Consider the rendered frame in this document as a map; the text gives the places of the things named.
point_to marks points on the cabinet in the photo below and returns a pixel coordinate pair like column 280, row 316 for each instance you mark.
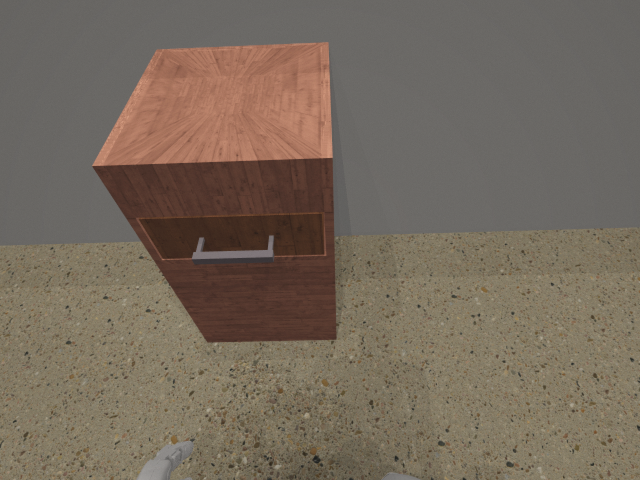
column 228, row 131

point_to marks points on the drawer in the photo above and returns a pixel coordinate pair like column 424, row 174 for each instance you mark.
column 294, row 233

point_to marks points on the handle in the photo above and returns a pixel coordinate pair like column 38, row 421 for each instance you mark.
column 229, row 257

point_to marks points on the left robot hand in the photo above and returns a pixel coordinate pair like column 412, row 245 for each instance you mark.
column 167, row 460

